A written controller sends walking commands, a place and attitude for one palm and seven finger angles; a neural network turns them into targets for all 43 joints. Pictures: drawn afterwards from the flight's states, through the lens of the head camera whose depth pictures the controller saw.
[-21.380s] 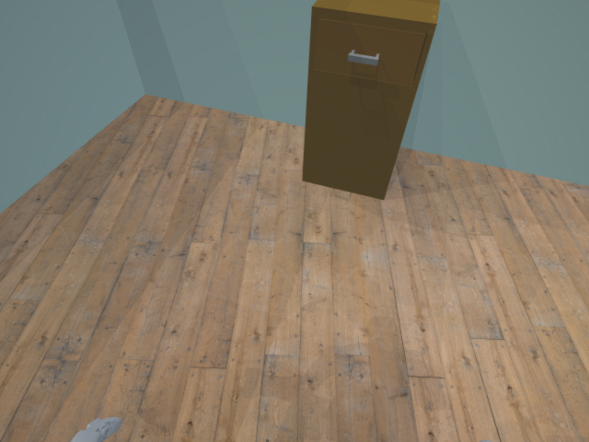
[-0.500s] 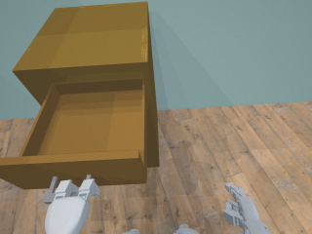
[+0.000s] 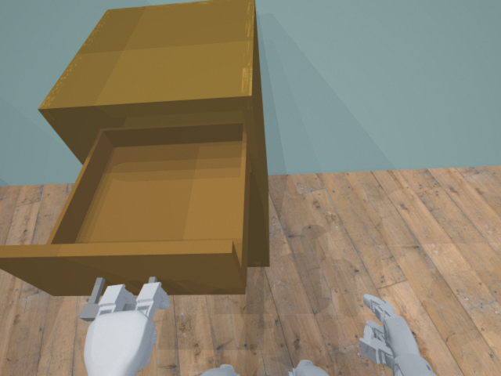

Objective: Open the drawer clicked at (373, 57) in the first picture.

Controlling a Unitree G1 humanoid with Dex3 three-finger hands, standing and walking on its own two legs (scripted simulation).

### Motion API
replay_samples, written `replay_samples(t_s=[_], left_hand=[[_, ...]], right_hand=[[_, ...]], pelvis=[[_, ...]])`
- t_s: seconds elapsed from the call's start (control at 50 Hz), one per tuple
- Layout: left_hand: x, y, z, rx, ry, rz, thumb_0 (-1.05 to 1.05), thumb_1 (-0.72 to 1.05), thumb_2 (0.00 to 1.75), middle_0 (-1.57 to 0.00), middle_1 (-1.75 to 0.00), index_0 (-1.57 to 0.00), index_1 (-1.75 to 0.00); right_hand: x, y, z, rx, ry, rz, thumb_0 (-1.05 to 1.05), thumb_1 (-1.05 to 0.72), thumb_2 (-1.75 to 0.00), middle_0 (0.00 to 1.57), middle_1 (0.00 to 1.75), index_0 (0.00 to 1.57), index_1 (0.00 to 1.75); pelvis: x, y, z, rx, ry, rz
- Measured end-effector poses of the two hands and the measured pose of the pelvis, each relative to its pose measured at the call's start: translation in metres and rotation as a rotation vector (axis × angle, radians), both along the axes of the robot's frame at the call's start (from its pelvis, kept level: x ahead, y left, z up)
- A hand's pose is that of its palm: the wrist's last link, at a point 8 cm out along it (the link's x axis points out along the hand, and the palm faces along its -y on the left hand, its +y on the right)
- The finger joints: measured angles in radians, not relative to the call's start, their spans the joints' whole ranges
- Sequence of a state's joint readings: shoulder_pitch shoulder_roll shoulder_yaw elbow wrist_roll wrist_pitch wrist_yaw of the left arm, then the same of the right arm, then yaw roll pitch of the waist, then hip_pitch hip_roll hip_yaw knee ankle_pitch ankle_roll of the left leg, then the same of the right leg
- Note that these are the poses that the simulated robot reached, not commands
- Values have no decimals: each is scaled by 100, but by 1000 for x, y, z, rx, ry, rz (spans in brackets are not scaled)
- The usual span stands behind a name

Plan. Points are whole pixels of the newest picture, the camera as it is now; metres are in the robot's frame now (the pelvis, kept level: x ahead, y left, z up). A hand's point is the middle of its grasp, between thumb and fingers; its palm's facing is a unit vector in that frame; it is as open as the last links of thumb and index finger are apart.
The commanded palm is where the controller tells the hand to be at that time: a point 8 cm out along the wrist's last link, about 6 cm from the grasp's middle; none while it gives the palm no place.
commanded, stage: open the thumb to release the handle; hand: left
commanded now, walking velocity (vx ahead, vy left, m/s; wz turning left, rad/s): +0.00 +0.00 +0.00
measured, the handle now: (121, 298) +0.24 +0.24 -0.01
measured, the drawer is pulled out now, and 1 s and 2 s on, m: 0.30 0.28 0.28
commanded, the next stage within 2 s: lift the hand off the handle in 0.22 s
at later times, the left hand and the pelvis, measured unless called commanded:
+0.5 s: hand (140, 342) +0.18 +0.19 -0.03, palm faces +0.01 -0.08 -1.00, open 13.4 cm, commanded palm +0.16 +0.21 +0.02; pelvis -0.02 +0.00 +0.00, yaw +0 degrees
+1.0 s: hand (137, 330) +0.19 +0.20 -0.01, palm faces -0.02 -0.12 -0.99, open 13.6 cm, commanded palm +0.17 +0.21 +0.05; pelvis -0.01 +0.01 +0.02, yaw -1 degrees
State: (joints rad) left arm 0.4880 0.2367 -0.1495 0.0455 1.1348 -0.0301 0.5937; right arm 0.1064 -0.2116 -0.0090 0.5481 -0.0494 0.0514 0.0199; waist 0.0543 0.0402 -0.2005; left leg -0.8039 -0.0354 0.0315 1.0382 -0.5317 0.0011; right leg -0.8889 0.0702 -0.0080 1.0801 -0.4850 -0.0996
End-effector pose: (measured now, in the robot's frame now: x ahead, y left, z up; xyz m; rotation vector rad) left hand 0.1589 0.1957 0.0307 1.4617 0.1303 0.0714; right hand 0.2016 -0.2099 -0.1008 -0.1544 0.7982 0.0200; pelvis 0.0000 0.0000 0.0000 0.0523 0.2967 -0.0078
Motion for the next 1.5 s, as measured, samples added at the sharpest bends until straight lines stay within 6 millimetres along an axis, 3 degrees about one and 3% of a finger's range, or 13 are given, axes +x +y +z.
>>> replay_samples(t_s=[0.22, 0.38, 0.62, 0.86, 1.06, 1.26, 1.5], left_hand=[[-3, 1, -1, 8, -6, -19, 0, -23, 42, -28, -123, -39, -125], [-3, 0, -2, 10, -15, -15, -1, -44, 32, -27, -120, -38, -124], [6, 1, -5, 33, -40, -20, -1, -49, 30, -28, -120, -38, -125], [14, 2, 4, -8, 2, -7, -1, -49, 30, -30, -120, -38, -121], [13, 5, 18, -20, -14, -21, -1, -49, 30, -32, -120, -37, -120], [11, 22, 39, -10, -38, 57, -1, -49, 30, -32, -120, -33, -120], [16, 6, 55, -51, -54, -36, -1, -49, 30, -32, -120, -32, -120]], right_hand=[[-12, -13, 15, -35, -24, -21, 2, -91, -90, 20, 30, 20, 30], [-25, -23, 12, -54, -12, -47, 2, -91, -90, 20, 29, 20, 30], [-36, -11, -1, -34, 39, -54, 2, -91, -90, 20, 29, 20, 30], [-35, -10, 19, -31, 15, -85, 2, -91, -90, 20, 30, 20, 30], [-22, -14, 35, -49, -12, -77, 2, -91, -90, 20, 29, 20, 30], [-5, 2, 43, -12, -35, -31, 2, -91, -90, 20, 29, 20, 30], [9, 21, 53, 14, -64, 19, 2, -91, -90, 20, 30, 20, 30]], pelvis=[[-12, -4, 5, -8, -29, 2], [-18, -2, 4, -9, -34, 1], [-25, 1, 3, -11, -29, 9], [-20, 4, 15, -15, -57, -4], [-10, 10, 22, -25, -75, -10], [-1, 15, 28, -31, -97, -5], [6, 20, 33, -38, -112, -13]])
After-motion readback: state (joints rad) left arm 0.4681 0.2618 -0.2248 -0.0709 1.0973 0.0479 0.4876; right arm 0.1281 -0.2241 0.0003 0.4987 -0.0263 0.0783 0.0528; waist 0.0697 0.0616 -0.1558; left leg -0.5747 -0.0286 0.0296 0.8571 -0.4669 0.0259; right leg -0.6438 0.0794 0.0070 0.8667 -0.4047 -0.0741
